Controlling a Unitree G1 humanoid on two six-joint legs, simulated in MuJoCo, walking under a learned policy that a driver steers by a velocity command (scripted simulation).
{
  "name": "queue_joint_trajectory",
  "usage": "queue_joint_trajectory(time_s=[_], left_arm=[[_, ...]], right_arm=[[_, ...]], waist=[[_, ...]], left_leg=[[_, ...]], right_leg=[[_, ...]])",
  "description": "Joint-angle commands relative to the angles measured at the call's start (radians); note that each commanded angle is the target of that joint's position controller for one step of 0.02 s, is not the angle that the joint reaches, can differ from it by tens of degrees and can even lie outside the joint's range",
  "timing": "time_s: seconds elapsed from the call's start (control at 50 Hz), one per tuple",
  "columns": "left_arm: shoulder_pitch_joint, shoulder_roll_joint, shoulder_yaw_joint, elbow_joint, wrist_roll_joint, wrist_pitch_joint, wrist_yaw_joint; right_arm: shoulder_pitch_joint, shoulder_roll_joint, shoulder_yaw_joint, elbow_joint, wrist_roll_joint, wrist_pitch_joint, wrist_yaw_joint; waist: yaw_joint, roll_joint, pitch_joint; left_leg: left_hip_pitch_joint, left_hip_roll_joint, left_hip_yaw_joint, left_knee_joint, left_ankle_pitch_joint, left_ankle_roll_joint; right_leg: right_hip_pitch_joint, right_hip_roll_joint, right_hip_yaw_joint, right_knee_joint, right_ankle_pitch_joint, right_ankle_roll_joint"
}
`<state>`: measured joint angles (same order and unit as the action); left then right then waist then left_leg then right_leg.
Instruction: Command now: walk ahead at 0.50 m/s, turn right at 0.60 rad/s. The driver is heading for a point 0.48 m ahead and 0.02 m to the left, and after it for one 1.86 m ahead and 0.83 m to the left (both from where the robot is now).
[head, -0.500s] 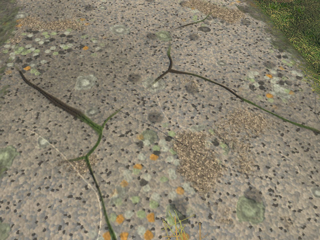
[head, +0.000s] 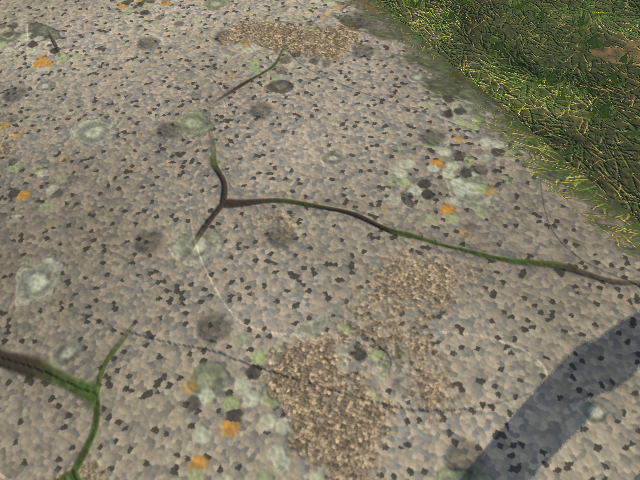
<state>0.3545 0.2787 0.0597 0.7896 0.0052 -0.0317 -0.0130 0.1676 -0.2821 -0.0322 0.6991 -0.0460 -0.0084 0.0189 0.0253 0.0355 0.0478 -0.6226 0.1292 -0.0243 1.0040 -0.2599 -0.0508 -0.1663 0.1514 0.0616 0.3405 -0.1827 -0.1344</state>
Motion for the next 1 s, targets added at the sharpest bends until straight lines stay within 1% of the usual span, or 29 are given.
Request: queue_joint_trajectory(time_s=[0.02, 0.14, 0.18, 0.22, 0.24, 0.26, 0.28, 0.3, 0.32, 0.34, 0.36, 0.38, 0.4, 0.44, 0.48, 0.54, 0.6, 0.68, 0.72, 0.74, 0.76, 0.78, 0.8, 0.82, 0.84, 0.86, 0.88, 0.92, 1.0], left_arm=[[0.029, 0.151, 0.04, -0.05, -0.002, -0.022, 0.002], [0.14, 0.137, 0.029, 0.004, 0.004, -0.034, 0.014], [0.149, 0.147, 0.029, 0.016, 0.009, -0.035, 0.021], [0.118, 0.162, 0.029, 0.02, 0.012, -0.036, 0.028], [0.1, 0.171, 0.029, 0.022, 0.013, -0.038, 0.029], [0.088, 0.177, 0.029, 0.028, 0.013, -0.039, 0.026], [0.08, 0.161, 0.023, 0.028, 0.011, -0.044, 0.021], [0.12, 0.081, 0.002, -0.005, -0.006, -0.05, 0.018], [0.219, 0.066, 0.002, 0.008, -0.011, -0.047, 0.017], [0.142, 0.12, 0.008, 0.021, 0.023, -0.038, 0.022], [0.062, 0.116, 0.007, 0.011, 0.025, -0.037, 0.012], [0.022, 0.1, 0.002, 0.003, 0.024, -0.035, 0.005], [0.004, 0.094, 0.0, -0.003, 0.034, -0.028, -0.002], [0.013, 0.073, -0.008, 0.002, 0.046, -0.017, -0.012], [-0.027, 0.054, -0.016, -0.009, 0.049, -0.014, -0.016], [-0.175, 0.035, -0.03, -0.057, 0.043, -0.014, -0.019], [-0.296, 0.018, -0.045, -0.09, 0.035, -0.019, -0.023], [-0.384, 0.035, -0.046, -0.121, 0.022, -0.029, -0.013], [-0.355, 0.057, -0.039, -0.12, 0.019, -0.039, -0.007], [-0.297, 0.071, -0.032, -0.103, 0.019, -0.045, -0.002], [-0.189, 0.093, -0.021, -0.07, 0.024, -0.056, 0.008], [-0.053, 0.155, -0.001, -0.047, 0.045, -0.07, 0.024], [0.043, 0.24, 0.019, -0.055, 0.066, -0.064, 0.037], [0.015, 0.243, 0.028, -0.046, 0.046, -0.044, 0.035], [-0.052, 0.142, 0.006, -0.061, 0.036, -0.037, 0.03], [-0.102, 0.081, -0.007, -0.064, 0.028, -0.041, 0.026], [-0.125, 0.058, -0.013, -0.061, 0.029, -0.047, 0.025], [-0.112, 0.05, -0.014, -0.038, 0.022, -0.063, 0.027], [-0.067, 0.071, -0.001, -0.007, 0.011, -0.085, 0.023]], right_arm=[[-0.04, -0.074, -0.02, -0.063, 0.001, 0.0, -0.001], [-0.195, -0.057, -0.009, -0.102, 0.011, -0.021, 0.014], [-0.216, -0.064, -0.009, -0.114, 0.014, -0.028, 0.015], [-0.161, -0.079, -0.015, -0.101, 0.014, -0.035, 0.012], [-0.094, -0.094, -0.024, -0.079, 0.015, -0.038, 0.004], [0.027, -0.111, -0.035, -0.039, 0.015, -0.044, -0.007], [0.171, -0.143, -0.047, -0.003, 0.008, -0.055, -0.021], [0.31, -0.228, -0.065, 0.003, -0.014, -0.06, -0.036], [0.305, -0.275, -0.081, 0.028, -0.005, -0.049, -0.025], [0.22, -0.177, -0.062, 0.02, 0.024, -0.042, -0.015], [0.145, -0.116, -0.048, 0.012, 0.031, -0.044, -0.01], [0.11, -0.085, -0.039, 0.016, 0.024, -0.048, -0.007], [0.115, -0.075, -0.033, 0.033, 0.028, -0.053, -0.008], [0.148, -0.076, -0.03, 0.065, 0.038, -0.068, -0.001], [0.189, -0.088, -0.035, 0.093, 0.047, -0.077, 0.002], [0.235, -0.098, -0.04, 0.122, 0.05, -0.072, -0.004], [0.276, -0.106, -0.046, 0.142, 0.049, -0.067, -0.006], [0.318, -0.126, -0.054, 0.154, 0.039, -0.058, -0.012], [0.294, -0.14, -0.06, 0.146, 0.033, -0.053, -0.018], [0.273, -0.148, -0.064, 0.139, 0.033, -0.051, -0.02], [0.257, -0.146, -0.064, 0.135, 0.037, -0.053, -0.018], [0.246, -0.113, -0.056, 0.115, 0.047, -0.059, -0.012], [0.286, -0.019, -0.035, 0.073, 0.073, -0.061, -0.012], [0.333, -0.065, -0.044, 0.065, 0.057, -0.047, -0.017], [0.301, -0.1, -0.053, 0.092, 0.038, -0.032, -0.019], [0.251, -0.082, -0.051, 0.092, 0.033, -0.029, -0.008], [0.232, -0.063, -0.05, 0.089, 0.029, -0.023, 0.0], [0.221, -0.054, -0.051, 0.087, 0.01, -0.001, 0.015], [0.113, -0.043, -0.048, 0.042, 0.01, 0.015, 0.034]], waist=[[-0.001, -0.075, -0.012], [0.068, -0.088, 0.002], [0.069, -0.096, 0.011], [0.031, -0.109, 0.012], [0.0, -0.114, -0.011], [-0.057, -0.093, -0.069], [-0.126, -0.057, -0.156], [-0.152, 0.078, -0.303], [-0.089, 0.263, -0.329], [-0.062, 0.078, -0.172], [-0.05, 0.002, -0.07], [-0.037, -0.014, -0.036], [-0.022, 0.02, -0.016], [-0.006, 0.055, -0.034], [-0.005, 0.047, -0.031], [-0.03, 0.04, 0.009], [-0.062, 0.045, 0.009], [-0.087, 0.048, -0.009], [-0.061, 0.055, -0.018], [-0.032, 0.055, -0.035], [0.019, 0.02, -0.083], [0.076, -0.066, -0.185], [0.088, -0.229, -0.318], [0.042, -0.299, -0.323], [0.017, -0.149, -0.187], [0.007, -0.097, -0.096], [-0.011, -0.114, -0.059], [-0.032, -0.149, -0.036], [-0.035, -0.116, -0.029]], left_leg=[[-0.059, -0.017, 0.016, -0.106, 0.119, -0.013], [-0.056, -0.061, 0.037, -0.325, 0.248, 0.025], [-0.018, -0.079, 0.039, -0.378, 0.227, 0.05], [0.099, -0.105, 0.045, -0.441, 0.167, 0.084], [0.205, -0.137, 0.059, -0.462, 0.121, 0.101], [0.354, -0.169, 0.078, -0.507, 0.107, 0.121], [0.567, -0.106, 0.022, -0.533, 0.114, 0.154], [0.82, 0.147, -0.31, -0.561, -0.05, 0.224], [0.891, 0.304, -0.719, -0.703, -0.025, 0.327], [0.753, 0.259, -0.67, -0.731, -0.135, 0.31], [0.624, 0.215, -0.507, -0.747, -0.106, 0.293], [0.557, 0.164, -0.397, -0.772, -0.021, 0.267], [0.515, 0.121, -0.326, -0.787, 0.086, 0.255], [0.493, 0.078, -0.258, -0.798, 0.266, 0.26], [0.499, 0.062, -0.224, -0.813, 0.347, 0.282], [0.49, 0.03, -0.187, -0.844, 0.354, 0.287], [0.481, -0.001, -0.161, -0.822, 0.395, 0.259], [0.522, 0.022, -0.205, -0.745, 0.469, 0.243], [0.527, 0.038, -0.246, -0.695, 0.472, 0.225], [0.513, 0.034, -0.257, -0.645, 0.49, 0.212], [0.48, -0.007, -0.234, -0.521, 0.512, 0.191], [0.38, -0.074, -0.181, -0.297, 0.397, 0.166], [0.135, -0.194, -0.06, -0.011, -0.041, 0.128], [-0.005, -0.21, -0.034, 0.134, -0.292, 0.136], [-0.037, -0.139, -0.063, 0.192, -0.219, 0.143], [-0.027, -0.11, -0.058, 0.17, -0.143, 0.134], [0.0, -0.085, -0.048, 0.139, -0.102, 0.124], [0.029, -0.065, -0.034, 0.125, -0.061, 0.102], [-0.054, -0.047, -0.025, 0.101, 0.048, 0.075]], right_leg=[[0.026, -0.254, 0.266, -0.151, 0.203, -0.134], [0.167, -0.273, 0.245, -0.104, 0.371, -0.095], [0.199, -0.296, 0.256, -0.083, 0.425, -0.082], [0.193, -0.307, 0.25, -0.049, 0.511, -0.051], [0.183, -0.298, 0.235, 0.012, 0.644, -0.034], [0.175, -0.265, 0.202, 0.152, 0.755, -0.016], [0.082, -0.217, 0.16, 0.354, 0.672, 0.003], [-0.124, -0.128, 0.095, 0.674, 0.316, 0.035], [-0.356, 0.016, 0.05, 0.885, -0.341, 0.06], [-0.427, -0.062, 0.1, 0.937, -0.269, 0.046], [-0.42, -0.099, 0.086, 0.904, -0.189, 0.047], [-0.403, -0.132, 0.067, 0.856, -0.148, 0.048], [-0.387, -0.158, 0.039, 0.816, -0.134, 0.056], [-0.352, -0.177, -0.004, 0.769, -0.115, 0.079], [-0.39, -0.193, -0.031, 0.715, -0.093, 0.105], [-0.451, -0.211, -0.06, 0.553, 0.003, 0.148], [-0.401, -0.19, -0.08, 0.373, 0.11, 0.167], [-0.339, -0.162, -0.075, 0.269, 0.128, 0.161], [-0.26, -0.153, -0.056, 0.215, 0.071, 0.142], [-0.175, -0.139, -0.057, 0.176, 0.038, 0.129], [-0.02, -0.132, -0.057, 0.108, 0.042, 0.107], [0.184, -0.266, 0.074, 0.067, -0.045, 0.061], [0.431, -0.532, 0.409, 0.006, -0.216, -0.003], [0.392, -0.609, 0.659, -0.076, -0.281, -0.074], [0.281, -0.56, 0.541, -0.079, -0.336, -0.062], [0.173, -0.503, 0.395, -0.106, -0.25, -0.045], [0.107, -0.46, 0.285, -0.135, -0.143, -0.021], [0.049, -0.413, 0.149, -0.16, 0.02, -0.006], [0.074, -0.418, 0.019, -0.202, 0.159, -0.029]])
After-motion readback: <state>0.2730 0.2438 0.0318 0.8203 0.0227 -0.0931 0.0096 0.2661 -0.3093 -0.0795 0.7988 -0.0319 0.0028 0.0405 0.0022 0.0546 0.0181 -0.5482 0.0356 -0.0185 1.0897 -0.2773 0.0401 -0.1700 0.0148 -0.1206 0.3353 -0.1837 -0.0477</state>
